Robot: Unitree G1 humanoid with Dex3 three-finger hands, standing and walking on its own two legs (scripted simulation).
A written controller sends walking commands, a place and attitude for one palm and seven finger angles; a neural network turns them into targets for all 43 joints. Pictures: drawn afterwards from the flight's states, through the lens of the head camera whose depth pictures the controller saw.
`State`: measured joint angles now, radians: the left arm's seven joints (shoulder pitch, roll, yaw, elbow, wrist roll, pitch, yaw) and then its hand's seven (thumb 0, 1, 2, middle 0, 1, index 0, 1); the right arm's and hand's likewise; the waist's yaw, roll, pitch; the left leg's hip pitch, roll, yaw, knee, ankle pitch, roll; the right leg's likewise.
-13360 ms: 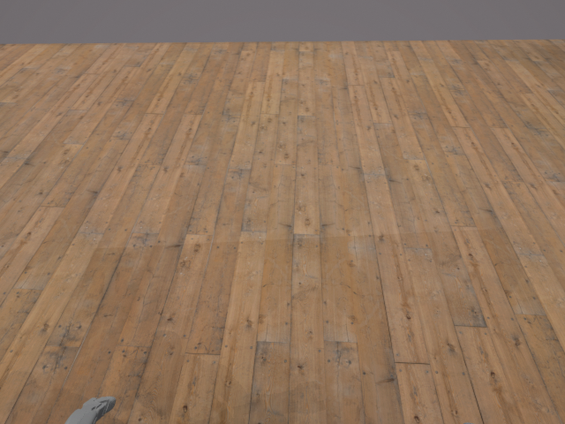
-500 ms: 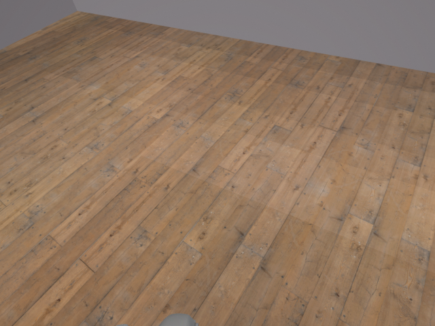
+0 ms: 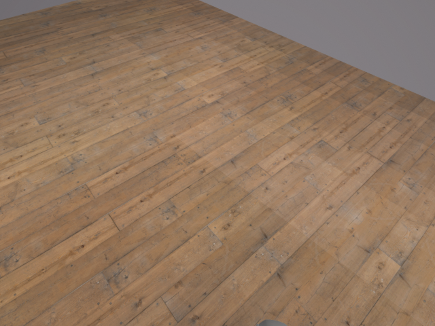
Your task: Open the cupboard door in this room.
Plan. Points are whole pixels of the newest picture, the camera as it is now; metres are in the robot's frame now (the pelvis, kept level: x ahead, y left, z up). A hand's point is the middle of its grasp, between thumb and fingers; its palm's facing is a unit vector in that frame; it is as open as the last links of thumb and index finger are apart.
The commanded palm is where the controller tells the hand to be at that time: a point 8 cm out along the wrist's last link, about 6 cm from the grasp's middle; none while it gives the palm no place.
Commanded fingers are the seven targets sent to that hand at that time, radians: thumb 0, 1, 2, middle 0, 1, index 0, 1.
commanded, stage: turn or walk to find it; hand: left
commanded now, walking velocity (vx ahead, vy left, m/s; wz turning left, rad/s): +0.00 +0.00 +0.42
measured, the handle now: out of the picture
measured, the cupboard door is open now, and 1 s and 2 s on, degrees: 0 0 0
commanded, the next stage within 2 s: none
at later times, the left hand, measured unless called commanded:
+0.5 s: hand out of the picture -0.01 +0.13 -0.14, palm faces +0.25 -0.92 -0.28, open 7.4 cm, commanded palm none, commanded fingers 0.00 0.90 0.90 -0.20 -0.30 -0.20 -0.30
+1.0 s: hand out of the picture -0.15 +0.18 -0.18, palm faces +0.49 -0.84 -0.24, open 7.4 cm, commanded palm none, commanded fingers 0.00 0.90 0.90 -0.20 -0.30 -0.20 -0.30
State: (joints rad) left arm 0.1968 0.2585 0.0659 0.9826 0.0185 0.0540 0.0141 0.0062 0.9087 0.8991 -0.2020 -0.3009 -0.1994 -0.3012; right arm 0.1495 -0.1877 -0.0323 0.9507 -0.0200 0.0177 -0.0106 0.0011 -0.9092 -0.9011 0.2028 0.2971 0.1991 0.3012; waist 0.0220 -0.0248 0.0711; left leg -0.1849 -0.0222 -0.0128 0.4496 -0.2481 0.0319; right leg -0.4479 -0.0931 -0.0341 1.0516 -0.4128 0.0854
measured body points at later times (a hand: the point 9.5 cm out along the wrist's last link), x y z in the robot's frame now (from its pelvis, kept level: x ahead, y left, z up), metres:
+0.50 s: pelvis -0.03 -0.07 +0.00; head +0.00 -0.11 +0.45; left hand -0.02 +0.18 -0.12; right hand +0.04 -0.32 -0.17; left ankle -0.11 +0.10 -0.64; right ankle +0.00 -0.14 -0.74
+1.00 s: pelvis -0.09 -0.02 +0.00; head -0.07 +0.01 +0.45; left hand -0.17 +0.23 -0.16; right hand +0.11 -0.20 -0.13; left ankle -0.13 +0.05 -0.74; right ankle -0.03 -0.17 -0.66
